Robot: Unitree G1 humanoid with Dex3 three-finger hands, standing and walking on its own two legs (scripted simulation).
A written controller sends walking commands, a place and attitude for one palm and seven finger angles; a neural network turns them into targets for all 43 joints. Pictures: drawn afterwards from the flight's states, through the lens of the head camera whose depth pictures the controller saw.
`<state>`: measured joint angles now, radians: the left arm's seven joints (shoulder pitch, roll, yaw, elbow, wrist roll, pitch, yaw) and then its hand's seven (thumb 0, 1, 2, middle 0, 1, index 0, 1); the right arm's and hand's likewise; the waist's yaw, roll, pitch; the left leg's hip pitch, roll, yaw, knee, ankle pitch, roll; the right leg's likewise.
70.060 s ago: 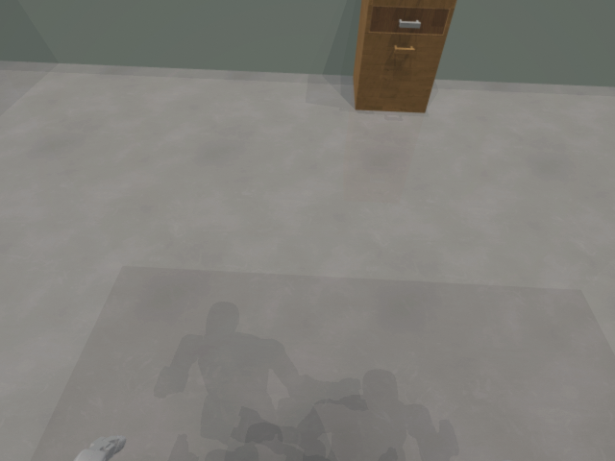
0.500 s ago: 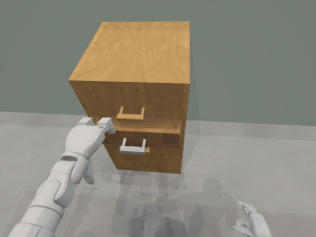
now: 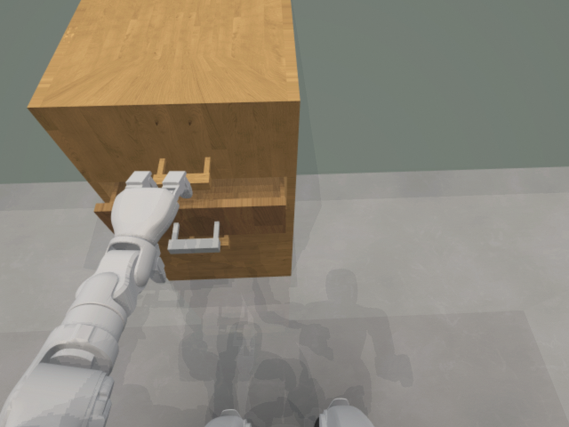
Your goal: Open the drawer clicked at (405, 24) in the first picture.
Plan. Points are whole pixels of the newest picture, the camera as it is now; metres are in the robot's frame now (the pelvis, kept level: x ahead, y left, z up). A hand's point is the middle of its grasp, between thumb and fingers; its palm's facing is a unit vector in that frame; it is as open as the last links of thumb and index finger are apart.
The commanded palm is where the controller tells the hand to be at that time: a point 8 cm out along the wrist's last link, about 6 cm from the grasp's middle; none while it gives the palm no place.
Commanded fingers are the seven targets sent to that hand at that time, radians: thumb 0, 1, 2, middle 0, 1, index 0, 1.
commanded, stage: move the hooked fingers above the handle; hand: left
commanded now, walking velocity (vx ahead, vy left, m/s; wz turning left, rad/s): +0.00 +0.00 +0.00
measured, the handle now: (195, 236) +0.49 +0.19 -0.20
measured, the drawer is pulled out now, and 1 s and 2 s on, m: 0.07 0.07 0.07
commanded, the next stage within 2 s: relax the arm and regain balance in 0.62 s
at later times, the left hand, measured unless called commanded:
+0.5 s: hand (187, 230) +0.45 +0.18 -0.11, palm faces +0.10 +0.00 -0.99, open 13.8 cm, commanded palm +0.46 +0.18 -0.08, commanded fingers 0.00 -0.50 0.30 -0.30 -1.20 -0.30 -1.20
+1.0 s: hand out of the picture +0.01 +0.19 -0.14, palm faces +0.28 -0.91 -0.31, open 16.4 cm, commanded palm none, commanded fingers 0.00 -0.50 0.30 -0.15 -0.30 -0.15 -0.30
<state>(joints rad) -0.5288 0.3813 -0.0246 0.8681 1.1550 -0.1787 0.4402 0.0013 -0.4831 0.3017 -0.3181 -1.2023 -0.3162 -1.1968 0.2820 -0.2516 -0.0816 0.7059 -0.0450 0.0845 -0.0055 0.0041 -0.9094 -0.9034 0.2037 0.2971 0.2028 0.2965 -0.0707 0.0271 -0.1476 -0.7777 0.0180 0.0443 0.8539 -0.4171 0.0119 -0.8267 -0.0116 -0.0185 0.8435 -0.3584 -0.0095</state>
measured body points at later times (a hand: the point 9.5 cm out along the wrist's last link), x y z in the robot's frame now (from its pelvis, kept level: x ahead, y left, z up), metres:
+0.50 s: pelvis -0.03 +0.01 -0.07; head +0.11 +0.02 +0.35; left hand +0.44 +0.17 -0.05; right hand +0.01 -0.25 -0.21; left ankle -0.01 +0.11 -0.69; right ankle +0.02 -0.12 -0.69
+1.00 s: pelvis -0.05 -0.02 -0.01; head +0.01 -0.09 +0.43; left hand +0.00 +0.24 -0.12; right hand -0.02 -0.24 -0.20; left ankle -0.06 +0.12 -0.64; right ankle -0.03 -0.09 -0.69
